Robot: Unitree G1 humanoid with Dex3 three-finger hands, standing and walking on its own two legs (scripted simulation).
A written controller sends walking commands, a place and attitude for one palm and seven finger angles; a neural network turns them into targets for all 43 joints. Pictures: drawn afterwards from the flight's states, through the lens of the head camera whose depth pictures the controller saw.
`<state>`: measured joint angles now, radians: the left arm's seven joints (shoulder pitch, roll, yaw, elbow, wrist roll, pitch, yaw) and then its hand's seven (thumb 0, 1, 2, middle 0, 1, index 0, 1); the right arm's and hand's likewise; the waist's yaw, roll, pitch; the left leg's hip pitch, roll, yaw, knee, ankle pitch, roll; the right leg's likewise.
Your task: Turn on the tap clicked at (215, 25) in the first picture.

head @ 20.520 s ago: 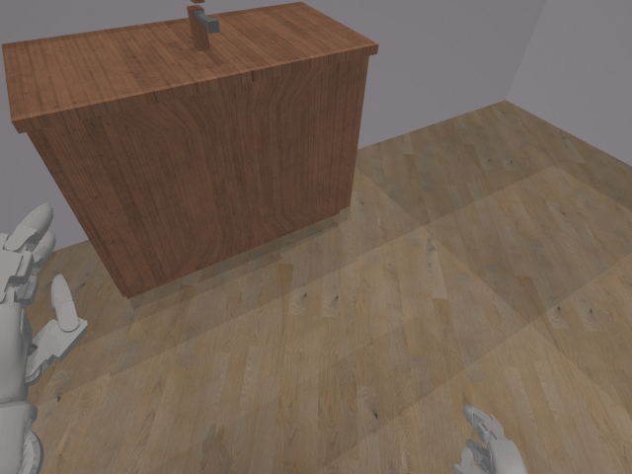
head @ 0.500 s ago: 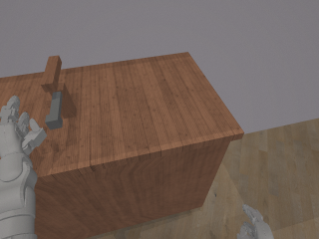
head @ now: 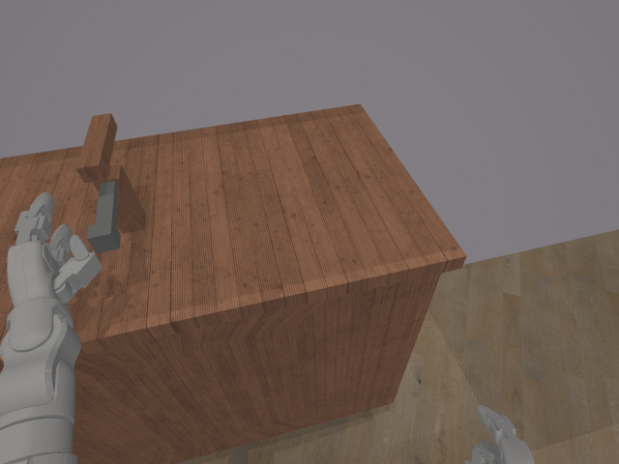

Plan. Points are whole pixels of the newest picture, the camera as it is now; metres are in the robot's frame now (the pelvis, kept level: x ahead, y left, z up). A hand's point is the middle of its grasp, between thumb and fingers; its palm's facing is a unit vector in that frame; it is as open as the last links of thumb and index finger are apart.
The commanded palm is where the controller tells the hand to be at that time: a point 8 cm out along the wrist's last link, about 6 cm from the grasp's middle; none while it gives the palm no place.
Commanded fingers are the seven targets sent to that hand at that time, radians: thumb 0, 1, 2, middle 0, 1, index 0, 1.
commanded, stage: push the lever round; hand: left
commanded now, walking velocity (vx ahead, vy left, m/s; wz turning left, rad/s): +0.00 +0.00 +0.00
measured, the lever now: (104, 237) +0.35 +0.29 +0.13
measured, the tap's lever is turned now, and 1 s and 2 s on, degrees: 4 14 43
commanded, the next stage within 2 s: none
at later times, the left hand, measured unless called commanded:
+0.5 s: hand (108, 258) +0.32 +0.28 +0.13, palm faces +0.55 -0.84 -0.06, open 7.7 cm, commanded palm +0.27 +0.31 +0.13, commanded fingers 0.00 0.90 0.90 -0.15 -0.15 -0.15 -0.15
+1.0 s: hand (127, 256) +0.32 +0.25 +0.13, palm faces +0.63 -0.78 -0.04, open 7.6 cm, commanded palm +0.28 +0.28 +0.13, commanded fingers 0.00 0.90 0.90 -0.15 -0.15 -0.15 -0.15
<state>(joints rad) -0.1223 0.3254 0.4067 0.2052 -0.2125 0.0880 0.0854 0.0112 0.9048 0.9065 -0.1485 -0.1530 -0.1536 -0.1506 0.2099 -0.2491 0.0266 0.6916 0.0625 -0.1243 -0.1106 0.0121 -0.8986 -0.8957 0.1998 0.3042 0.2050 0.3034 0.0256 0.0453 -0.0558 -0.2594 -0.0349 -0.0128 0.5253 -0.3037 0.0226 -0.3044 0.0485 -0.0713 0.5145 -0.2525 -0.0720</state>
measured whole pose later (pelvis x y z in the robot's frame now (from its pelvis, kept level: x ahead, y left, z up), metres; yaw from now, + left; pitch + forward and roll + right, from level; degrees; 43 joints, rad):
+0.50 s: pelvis -0.01 -0.01 +0.00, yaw +0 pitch +2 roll +0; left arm -0.19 0.30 0.39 0.27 -0.20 0.07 0.16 0.01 0.91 0.91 -0.15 -0.15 -0.15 -0.15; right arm 0.20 -0.26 0.02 0.70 0.06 -0.11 -0.11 0.01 -0.90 -0.90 0.20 0.30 0.20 0.30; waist 0.03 0.05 -0.05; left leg -0.29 -0.02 -0.03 0.55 -0.30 0.01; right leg -0.33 0.06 -0.09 0.52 -0.24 -0.09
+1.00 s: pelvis -0.01 +0.00 +0.00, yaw +1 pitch +2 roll +0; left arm -0.19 0.18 0.28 0.15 -0.13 0.12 0.38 0.01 0.94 0.92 -0.15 -0.15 -0.15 -0.15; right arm 0.16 -0.24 0.02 0.71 0.04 -0.08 -0.10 0.01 -0.90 -0.90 0.20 0.30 0.20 0.30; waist 0.04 0.04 -0.04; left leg -0.27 -0.03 -0.03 0.54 -0.30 0.02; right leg -0.31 0.05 -0.09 0.52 -0.25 -0.08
